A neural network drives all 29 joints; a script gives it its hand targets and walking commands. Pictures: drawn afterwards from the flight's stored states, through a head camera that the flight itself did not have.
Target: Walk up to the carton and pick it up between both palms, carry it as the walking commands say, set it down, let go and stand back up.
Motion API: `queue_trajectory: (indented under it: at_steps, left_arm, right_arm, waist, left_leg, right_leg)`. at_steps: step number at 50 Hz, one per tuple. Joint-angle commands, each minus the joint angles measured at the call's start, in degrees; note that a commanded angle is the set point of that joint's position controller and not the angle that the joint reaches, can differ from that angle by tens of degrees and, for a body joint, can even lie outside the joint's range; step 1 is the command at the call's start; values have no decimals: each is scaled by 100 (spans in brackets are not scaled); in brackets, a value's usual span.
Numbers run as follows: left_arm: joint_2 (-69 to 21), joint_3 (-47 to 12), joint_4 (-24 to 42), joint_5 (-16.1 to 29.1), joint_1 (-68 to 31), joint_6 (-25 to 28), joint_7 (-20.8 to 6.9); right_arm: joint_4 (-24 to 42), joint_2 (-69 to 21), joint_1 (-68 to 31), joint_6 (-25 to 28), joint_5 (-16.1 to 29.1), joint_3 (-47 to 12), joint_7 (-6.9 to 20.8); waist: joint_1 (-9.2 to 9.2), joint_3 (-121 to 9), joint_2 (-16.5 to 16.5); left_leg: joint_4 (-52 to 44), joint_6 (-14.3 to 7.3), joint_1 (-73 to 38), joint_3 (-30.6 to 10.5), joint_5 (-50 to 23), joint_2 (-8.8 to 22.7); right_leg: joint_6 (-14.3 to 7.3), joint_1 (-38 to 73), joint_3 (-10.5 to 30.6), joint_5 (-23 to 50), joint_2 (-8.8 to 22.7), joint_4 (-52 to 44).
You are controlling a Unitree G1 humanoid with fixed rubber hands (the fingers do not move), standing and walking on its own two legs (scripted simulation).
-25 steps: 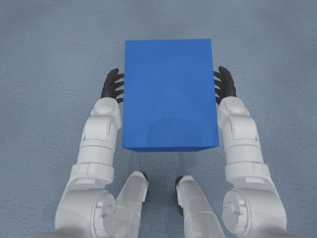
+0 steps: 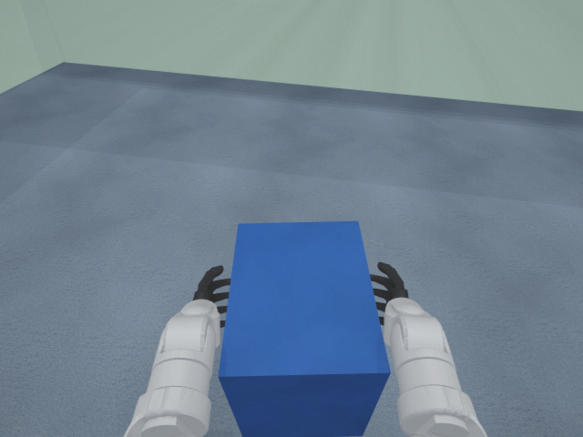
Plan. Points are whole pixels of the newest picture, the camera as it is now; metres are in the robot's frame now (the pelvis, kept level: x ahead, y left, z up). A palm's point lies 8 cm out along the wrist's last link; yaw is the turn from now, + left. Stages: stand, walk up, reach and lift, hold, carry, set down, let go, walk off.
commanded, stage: reach and lift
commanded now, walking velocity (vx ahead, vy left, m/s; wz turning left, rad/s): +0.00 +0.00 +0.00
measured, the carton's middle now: (300, 330) +0.32 +0.00 -0.03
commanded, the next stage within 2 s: hold in 1.16 s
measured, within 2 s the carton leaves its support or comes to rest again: neither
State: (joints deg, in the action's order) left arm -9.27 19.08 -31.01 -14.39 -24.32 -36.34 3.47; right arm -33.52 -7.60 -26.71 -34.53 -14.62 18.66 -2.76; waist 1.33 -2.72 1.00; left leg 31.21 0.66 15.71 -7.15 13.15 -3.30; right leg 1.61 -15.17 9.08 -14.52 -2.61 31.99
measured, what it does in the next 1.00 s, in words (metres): stands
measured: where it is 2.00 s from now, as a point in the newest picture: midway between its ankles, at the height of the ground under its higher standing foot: outside the picture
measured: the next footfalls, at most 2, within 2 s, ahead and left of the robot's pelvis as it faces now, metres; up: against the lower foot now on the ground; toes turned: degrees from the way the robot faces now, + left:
none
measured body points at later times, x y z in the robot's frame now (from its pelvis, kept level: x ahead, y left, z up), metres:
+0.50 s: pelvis +0.02 +0.00 +0.01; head -0.04 +0.00 +0.46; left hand +0.31 +0.14 +0.04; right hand +0.32 -0.14 +0.05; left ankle +0.04 +0.13 -0.73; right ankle +0.03 -0.14 -0.73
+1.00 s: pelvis +0.01 +0.00 +0.01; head -0.04 +0.01 +0.45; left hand +0.30 +0.15 +0.04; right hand +0.32 -0.14 +0.04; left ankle +0.04 +0.12 -0.73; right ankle +0.03 -0.14 -0.73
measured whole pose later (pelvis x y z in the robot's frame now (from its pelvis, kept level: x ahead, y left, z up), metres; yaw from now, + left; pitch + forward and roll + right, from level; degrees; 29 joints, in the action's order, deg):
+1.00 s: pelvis +0.01 +0.00 +0.01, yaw +0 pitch -6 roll +0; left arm -9.2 11.6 -19.9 -12.8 -17.1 -43.4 3.4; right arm -19.9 -8.1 -18.4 -42.4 -12.6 13.7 -2.7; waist 0.7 -1.2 0.3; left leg 26.8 0.0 8.6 -7.2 12.0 -3.4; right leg 1.8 -7.8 8.8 -13.3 -1.7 27.1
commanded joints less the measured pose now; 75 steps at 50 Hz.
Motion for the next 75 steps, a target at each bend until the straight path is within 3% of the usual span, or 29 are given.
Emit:
queue_trajectory:
  at_steps: [1, 2, 3, 5, 9, 10, 12, 13, 16, 19, 24, 25, 26, 30, 31, 32, 34, 37, 43, 45, 47, 51, 56, 60, 61, 62, 64, 70, 75]
  left_arm:
    - [-6129, -3908, 1877, 1807, -4016, 145, -1570]
    - [-5825, -3625, 1440, 1565, -3781, 62, -1598]
    - [-6022, -3779, 1586, 1654, -3619, 19, -1568]
    - [-5933, -3824, 1672, 1648, -3450, -95, -1583]
    - [-5995, -3979, 1684, 1753, -3231, -251, -1661]
    - [-6186, -4097, 1789, 1908, -3307, -279, -1677]
    - [-6034, -3962, 1704, 1847, -3147, -303, -1697]
    - [-5957, -3873, 1632, 1803, -3219, -316, -1691]
    - [-5847, -3884, 1728, 1795, -3365, -326, -1686]
    - [-5761, -3920, 1895, 1810, -3226, -355, -1656]
    - [-5734, -3928, 1747, 1735, -3322, -416, -1652]
    - [-5725, -3881, 1714, 1730, -3265, -426, -1645]
    - [-5715, -3901, 1840, 1748, -3222, -366, -1636]
    - [-5744, -4111, 2112, 1795, -3442, -356, -1605]
    - [-5820, -4096, 2005, 1854, -3200, -371, -1605]
    - [-5872, -4195, 2138, 1819, -3345, -342, -1591]
    - [-5757, -4167, 2172, 1790, -3230, -363, -1560]
    - [-5798, -3981, 1804, 1724, -3176, -381, -1539]
    - [-5957, -4157, 1907, 1840, -3391, -299, -1600]
    - [-6024, -4140, 1890, 1859, -3443, -309, -1565]
    - [-5939, -4165, 1900, 1856, -3398, -347, -1570]
    - [-5928, -4118, 2028, 1828, -3291, -409, -1559]
    - [-5881, -3959, 1760, 1693, -3373, -407, -1565]
    - [-6009, -4124, 1867, 1778, -3298, -384, -1583]
    - [-6090, -4152, 1827, 1860, -3443, -381, -1603]
    - [-6038, -4149, 1865, 1829, -3317, -371, -1625]
    - [-6081, -4202, 2037, 1866, -3207, -368, -1591]
    - [-5831, -4103, 2005, 1779, -3374, -381, -1610]
    - [-5862, -4198, 1989, 1821, -3315, -390, -1674]
  right_arm:
    - [1110, -6510, -3160, -23, 1828, -3760, 1685]
    - [889, -6152, -3144, -63, 1609, -3411, 1647]
    - [1224, -6259, -3100, -90, 1770, -3680, 1663]
    - [1187, -6225, -2728, -221, 1642, -3534, 1650]
    - [1515, -6217, -2749, -383, 1754, -3735, 1670]
    - [1719, -6123, -2893, -407, 1798, -3769, 1693]
    - [1828, -6245, -2982, -492, 1857, -3917, 1688]
    - [1723, -6112, -2961, -537, 1757, -3768, 1676]
    - [1602, -6177, -2893, -584, 1756, -3789, 1670]
    - [1769, -6283, -2809, -628, 1842, -4009, 1620]
    - [1708, -6045, -2809, -614, 1710, -3836, 1573]
    - [1643, -6123, -2767, -615, 1794, -3809, 1561]
    - [1825, -6222, -2805, -597, 1822, -3947, 1568]
    - [1865, -6199, -2753, -572, 1893, -3982, 1539]
    - [1990, -6050, -2776, -573, 1881, -3999, 1538]
    - [1974, -6037, -2789, -564, 1833, -4001, 1544]
    - [1974, -6086, -2668, -603, 1882, -4101, 1550]
    - [1950, -5944, -2902, -591, 1791, -3980, 1572]
    - [2100, -6136, -3191, -495, 1920, -4180, 1599]
    - [1900, -5946, -3094, -504, 1810, -3995, 1644]
    - [1815, -6085, -2902, -549, 1827, -4042, 1609]
    - [1658, -6093, -2529, -643, 1806, -3932, 1633]
    - [1591, -6043, -2897, -613, 1723, -3777, 1658]
    - [2071, -6146, -3179, -527, 1956, -4127, 1654]
    - [1981, -6008, -3152, -561, 1843, -4038, 1668]
    - [2153, -6134, -3202, -524, 1991, -4188, 1661]
    - [2231, -6166, -3005, -559, 2033, -4246, 1631]
    - [1786, -6243, -2874, -655, 1838, -4031, 1645]
    - [1823, -6284, -2801, -619, 1882, -4048, 1634]
  waist:
    - [78, -3116, -236]
    - [21, -2407, -193]
    - [106, -2429, -344]
    - [-98, -2074, -186]
    - [-87, -1837, -173]
    - [-215, -1749, -160]
    - [30, -1730, -17]
    - [-131, -1492, 221]
    - [-40, -1436, 100]
    - [36, -1651, 214]
    - [-126, -1366, -8]
    - [-78, -1216, -216]
    - [44, -1480, -48]
    - [-61, -1701, -358]
    - [-93, -1639, -146]
    - [-152, -1738, -273]
    - [-46, -1882, -211]
    - [-31, -1403, 133]
    - [-24, -1847, 73]
    - [-172, -1824, -101]
    - [-129, -1775, 144]
    - [-94, -1737, -256]
    - [-118, -1298, -155]
    - [-12, -1683, -214]
    - [-195, -1636, 56]
    - [-7, -1851, -144]
    - [-9, -1796, -60]
    - [-8, -1341, 97]
    - [-115, -1412, 59]
  left_leg:
    - [-590, 162, -1627, 190, -2560, -164]
    - [-692, 149, -1202, 218, -2034, -158]
    - [-731, 150, -1537, 196, -2099, -140]
    - [-841, 148, -1530, 175, -2013, -121]
    - [-886, 117, -1478, 224, -1480, -155]
    - [-889, 131, -1620, 165, -1493, -147]
    - [-883, 48, -1518, 212, -1338, -143]
    - [-929, 29, -1404, 209, -1251, -159]
    - [-905, -15, -1428, 245, -1017, -161]
    - [-912, -38, -1366, 277, -1301, -195]
    - [-883, -30, -1454, 248, -1022, -176]
    - [-939, -31, -1213, 295, -896, -208]
    - [-892, -72, -1285, 301, -1120, -215]
    - [-877, -1, -1280, 282, -1276, -238]
    - [-858, -1, -1379, 260, -1289, -231]
    - [-841, 43, -1447, 257, -1469, -209]
    - [-862, 28, -1405, 296, -1443, -241]
    - [-899, -22, -1207, 254, -852, -164]
    - [-852, -25, -1298, 285, -965, -177]
    - [-882, 44, -1418, 259, -955, -173]
    - [-844, -6, -1313, 267, -969, -168]
    - [-932, 60, -1330, 287, -1174, -180]
    - [-1017, 10, -1195, 278, -391, -168]
    - [-937, -11, -1319, 269, -666, -163]
    - [-930, -2, -1285, 230, -629, -167]
    - [-910, -8, -1218, 320, -697, -186]
    - [-884, -2, -1359, 291, -977, -190]
    - [-985, -63, -1153, 315, -185, -153]
    - [-912, -71, -1165, 330, -433, -169]
  right_leg:
    - [-118, 1471, -310, 2424, -234, -642]
    - [-92, 1183, -318, 1996, -232, -731]
    - [-124, 1171, -334, 1869, -247, -803]
    - [-132, 1104, -309, 1898, -250, -940]
    - [-133, 1240, -336, 1426, -225, -1090]
    - [-130, 1097, -412, 1286, -264, -1119]
    - [-101, 1261, -428, 1226, -229, -1112]
    - [-90, 1140, -400, 1160, -225, -1144]
    - [-88, 1170, -430, 978, -208, -1130]
    - [-24, 1459, -399, 1404, -220, -1065]
    - [-88, 1106, -422, 997, -212, -1135]
    - [-89, 1208, -378, 1021, -175, -1108]
    - [-47, 1255, -386, 1312, -162, -1073]
    - [-74, 1351, -330, 1475, -171, -968]
    - [-60, 1199, -386, 1390, -222, -1003]
    - [-76, 1217, -398, 1470, -244, -988]
    - [-33, 1301, -399, 1537, -244, -966]
    - [-91, 1002, -452, 823, -271, -1008]
    - [-107, 1112, -424, 904, -276, -893]
    - [-115, 955, -412, 887, -274, -901]
    - [-115, 1032, -411, 883, -294, -931]
    - [-144, 1118, -374, 1139, -272, -980]
    - [-177, 913, -376, 374, -222, -1046]
    - [-171, 978, -384, 602, -236, -972]
    - [-155, 884, -424, 507, -281, -999]
    - [-155, 1086, -429, 655, -263, -964]
    - [-132, 1015, -417, 884, -277, -951]
    - [-145, 831, -389, 233, -232, -1041]
    - [-138, 927, -353, 495, -202, -1028]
